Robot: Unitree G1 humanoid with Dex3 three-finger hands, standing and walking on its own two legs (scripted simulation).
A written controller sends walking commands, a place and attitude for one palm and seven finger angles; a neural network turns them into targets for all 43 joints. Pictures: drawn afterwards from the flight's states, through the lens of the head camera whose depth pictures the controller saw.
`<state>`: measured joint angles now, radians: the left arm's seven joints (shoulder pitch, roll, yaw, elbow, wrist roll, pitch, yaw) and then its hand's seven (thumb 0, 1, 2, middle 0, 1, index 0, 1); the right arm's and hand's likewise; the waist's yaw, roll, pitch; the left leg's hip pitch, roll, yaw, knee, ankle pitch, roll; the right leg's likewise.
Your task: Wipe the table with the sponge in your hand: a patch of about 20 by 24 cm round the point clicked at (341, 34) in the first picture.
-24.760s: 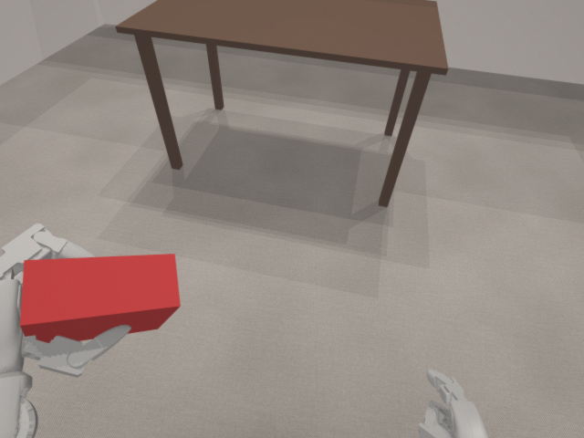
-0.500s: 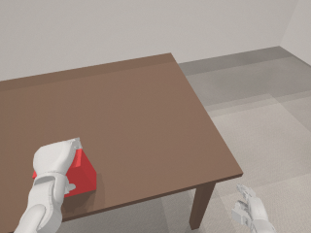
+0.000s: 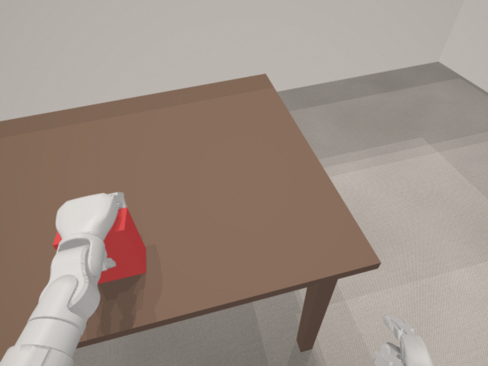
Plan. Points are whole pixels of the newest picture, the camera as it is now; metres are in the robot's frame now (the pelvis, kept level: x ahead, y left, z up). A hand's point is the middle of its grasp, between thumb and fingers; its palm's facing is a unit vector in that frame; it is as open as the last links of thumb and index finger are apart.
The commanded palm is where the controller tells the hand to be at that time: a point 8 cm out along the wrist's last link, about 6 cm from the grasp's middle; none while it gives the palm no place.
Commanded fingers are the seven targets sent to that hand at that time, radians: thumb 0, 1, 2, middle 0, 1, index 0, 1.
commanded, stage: wipe forward along the first lane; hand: left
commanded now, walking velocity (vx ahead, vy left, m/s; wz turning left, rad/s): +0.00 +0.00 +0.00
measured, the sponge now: (109, 255) +0.28 +0.30 +0.00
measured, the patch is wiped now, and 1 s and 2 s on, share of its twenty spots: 0.05 0.35 0.60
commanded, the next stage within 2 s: slide across to the middle lane in 1.06 s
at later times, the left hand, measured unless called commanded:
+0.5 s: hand (105, 211) +0.34 +0.32 +0.06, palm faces -0.10 +0.02 -1.00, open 9.9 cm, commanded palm +0.33 +0.31 +0.08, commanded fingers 0.00 0.10 1.30 -1.20 -1.60 -1.20 -1.60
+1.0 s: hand (106, 190) +0.39 +0.34 +0.05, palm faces -0.13 +0.02 -0.99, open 9.9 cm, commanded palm +0.39 +0.33 +0.08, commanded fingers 0.00 0.10 1.30 -1.20 -1.60 -1.20 -1.60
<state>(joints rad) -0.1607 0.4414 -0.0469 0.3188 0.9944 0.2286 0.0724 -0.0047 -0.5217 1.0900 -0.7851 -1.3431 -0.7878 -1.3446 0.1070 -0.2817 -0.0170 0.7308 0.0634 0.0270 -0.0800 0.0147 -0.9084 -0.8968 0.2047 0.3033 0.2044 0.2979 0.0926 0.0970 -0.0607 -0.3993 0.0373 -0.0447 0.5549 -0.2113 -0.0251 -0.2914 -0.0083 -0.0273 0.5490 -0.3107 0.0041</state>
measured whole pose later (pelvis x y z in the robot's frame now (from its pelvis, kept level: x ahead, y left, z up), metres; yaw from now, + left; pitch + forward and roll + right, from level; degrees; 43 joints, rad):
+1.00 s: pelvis -0.01 +0.01 -0.01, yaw -1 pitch +11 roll -2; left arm -0.65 0.60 0.02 0.92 1.04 0.08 0.11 0.02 -0.57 1.14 -0.80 -1.34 -0.80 -1.36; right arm 0.24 -0.29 -0.03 0.75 0.07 0.09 -0.06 0.01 -0.91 -0.90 0.20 0.30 0.20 0.30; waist -0.01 0.07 -0.10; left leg -0.64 0.05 -0.04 0.68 -0.24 -0.02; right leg -0.52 0.01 -0.02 0.64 -0.31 0.01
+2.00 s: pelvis +0.02 +0.02 -0.01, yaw -1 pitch +11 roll -2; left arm -0.74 0.39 -0.14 0.93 1.02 0.31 0.19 0.00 -0.54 1.14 -0.75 -1.40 -0.75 -1.42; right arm 0.17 -0.24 -0.03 0.75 0.06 0.13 -0.02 0.01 -0.91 -0.90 0.21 0.30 0.20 0.30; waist 0.01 0.06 -0.11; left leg -0.56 0.03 -0.04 0.63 -0.26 -0.01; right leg -0.43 -0.02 -0.01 0.57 -0.33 0.03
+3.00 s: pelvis +0.03 +0.01 +0.00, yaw +0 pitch +5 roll -1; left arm -0.24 0.30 -0.26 0.29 1.03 0.48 0.18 0.01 -0.47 1.10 -0.69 -1.44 -0.70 -1.46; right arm 0.08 -0.26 0.00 0.67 0.09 0.16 0.02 0.01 -0.91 -0.90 0.20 0.30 0.20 0.30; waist 0.07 0.09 -0.12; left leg -0.42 0.02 -0.03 0.61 -0.28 -0.01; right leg -0.30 -0.03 -0.01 0.58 -0.36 0.02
